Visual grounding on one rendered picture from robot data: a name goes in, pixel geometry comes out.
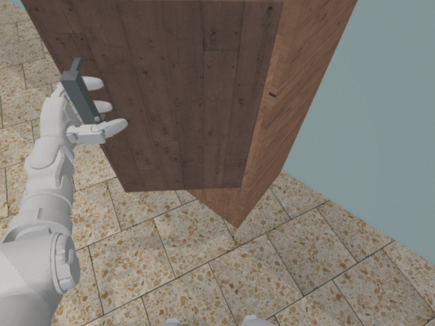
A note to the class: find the robot left forearm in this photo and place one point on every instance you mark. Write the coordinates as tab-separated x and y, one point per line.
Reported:
48	197

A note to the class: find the robot left hand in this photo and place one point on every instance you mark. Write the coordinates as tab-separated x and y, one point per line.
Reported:
57	117

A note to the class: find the left robot shin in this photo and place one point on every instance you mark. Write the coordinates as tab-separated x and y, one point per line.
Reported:
173	320

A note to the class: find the handle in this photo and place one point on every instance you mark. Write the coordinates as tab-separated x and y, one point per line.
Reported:
78	93

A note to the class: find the cupboard door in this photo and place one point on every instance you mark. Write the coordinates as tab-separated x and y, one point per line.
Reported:
187	75

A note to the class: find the right robot shin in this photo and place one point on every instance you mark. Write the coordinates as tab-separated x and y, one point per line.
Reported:
249	317

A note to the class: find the robot left upper arm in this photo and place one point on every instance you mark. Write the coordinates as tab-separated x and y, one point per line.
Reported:
34	275

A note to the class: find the robot shin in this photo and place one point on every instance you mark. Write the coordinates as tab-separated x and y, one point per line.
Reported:
249	317
173	320

